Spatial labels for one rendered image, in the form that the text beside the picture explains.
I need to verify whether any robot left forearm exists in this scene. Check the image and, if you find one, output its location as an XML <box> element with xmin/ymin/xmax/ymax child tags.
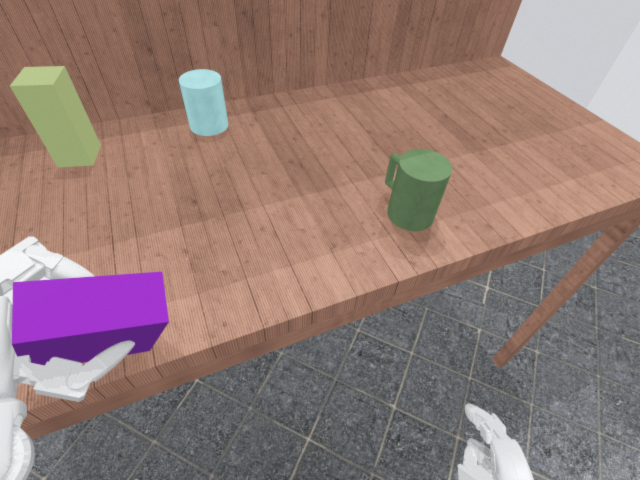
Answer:
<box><xmin>0</xmin><ymin>397</ymin><xmax>35</xmax><ymax>480</ymax></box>

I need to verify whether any robot left hand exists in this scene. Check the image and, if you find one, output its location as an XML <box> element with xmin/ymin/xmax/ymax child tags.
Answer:
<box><xmin>0</xmin><ymin>237</ymin><xmax>135</xmax><ymax>402</ymax></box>

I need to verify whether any table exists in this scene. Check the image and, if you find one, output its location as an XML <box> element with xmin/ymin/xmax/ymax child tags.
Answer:
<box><xmin>0</xmin><ymin>0</ymin><xmax>640</xmax><ymax>440</ymax></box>

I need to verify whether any robot right hand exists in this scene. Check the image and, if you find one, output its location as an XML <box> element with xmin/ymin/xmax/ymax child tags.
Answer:
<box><xmin>458</xmin><ymin>404</ymin><xmax>534</xmax><ymax>480</ymax></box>

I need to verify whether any sponge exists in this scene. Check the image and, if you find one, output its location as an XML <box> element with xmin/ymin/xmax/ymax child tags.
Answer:
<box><xmin>12</xmin><ymin>272</ymin><xmax>169</xmax><ymax>365</ymax></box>

